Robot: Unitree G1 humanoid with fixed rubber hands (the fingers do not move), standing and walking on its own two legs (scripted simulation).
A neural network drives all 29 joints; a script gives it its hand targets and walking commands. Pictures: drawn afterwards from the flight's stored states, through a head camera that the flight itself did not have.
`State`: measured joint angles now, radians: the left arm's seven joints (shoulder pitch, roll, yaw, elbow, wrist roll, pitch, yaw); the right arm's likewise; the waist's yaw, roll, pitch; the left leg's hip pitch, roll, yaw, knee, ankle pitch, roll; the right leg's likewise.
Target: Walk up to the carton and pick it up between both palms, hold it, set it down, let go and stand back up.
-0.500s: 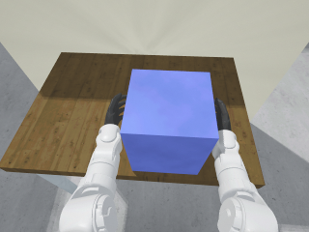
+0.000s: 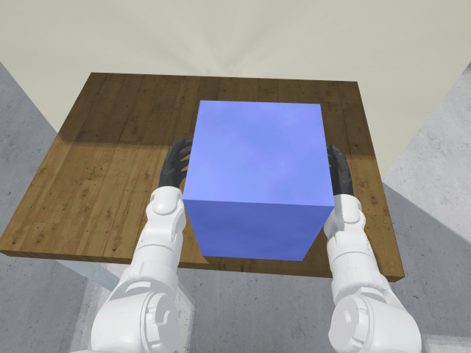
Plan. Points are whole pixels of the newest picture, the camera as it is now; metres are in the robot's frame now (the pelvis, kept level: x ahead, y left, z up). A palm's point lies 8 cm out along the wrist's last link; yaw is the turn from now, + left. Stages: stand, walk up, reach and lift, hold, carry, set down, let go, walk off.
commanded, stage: set down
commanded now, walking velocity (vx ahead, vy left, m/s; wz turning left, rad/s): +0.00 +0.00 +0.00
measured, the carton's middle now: (255, 187) +0.41 -0.06 -0.01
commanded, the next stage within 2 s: none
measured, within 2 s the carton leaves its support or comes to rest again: neither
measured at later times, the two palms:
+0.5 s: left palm (169, 176) +0.42 +0.10 +0.03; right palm (339, 187) +0.38 -0.21 +0.02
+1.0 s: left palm (138, 176) +0.42 +0.15 +0.04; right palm (370, 183) +0.37 -0.26 +0.03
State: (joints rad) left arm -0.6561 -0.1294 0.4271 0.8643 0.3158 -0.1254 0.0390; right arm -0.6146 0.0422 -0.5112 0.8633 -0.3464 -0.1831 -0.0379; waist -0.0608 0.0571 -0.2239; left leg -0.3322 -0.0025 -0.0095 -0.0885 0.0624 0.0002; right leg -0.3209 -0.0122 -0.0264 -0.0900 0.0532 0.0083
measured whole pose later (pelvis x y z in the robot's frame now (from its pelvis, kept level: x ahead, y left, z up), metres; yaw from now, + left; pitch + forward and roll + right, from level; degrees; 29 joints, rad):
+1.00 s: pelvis -0.02 +0.00 -0.01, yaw -2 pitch +22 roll -1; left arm -0.77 0.24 -0.05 1.09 -0.30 -0.12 0.06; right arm -0.74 -0.32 0.04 1.09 0.32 -0.14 0.00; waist -0.04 0.07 -0.25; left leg -0.56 0.02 0.02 0.30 -0.11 -0.01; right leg -0.53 0.00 0.00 0.21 -0.07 0.02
